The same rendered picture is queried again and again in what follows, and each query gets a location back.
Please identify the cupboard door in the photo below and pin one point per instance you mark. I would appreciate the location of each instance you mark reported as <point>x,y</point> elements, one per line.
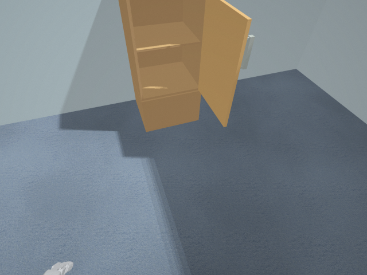
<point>224,38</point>

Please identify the handle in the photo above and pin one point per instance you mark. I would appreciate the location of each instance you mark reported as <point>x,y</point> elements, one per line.
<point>247,51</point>

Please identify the robot left hand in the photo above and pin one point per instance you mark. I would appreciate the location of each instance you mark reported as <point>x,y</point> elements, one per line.
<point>60,268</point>

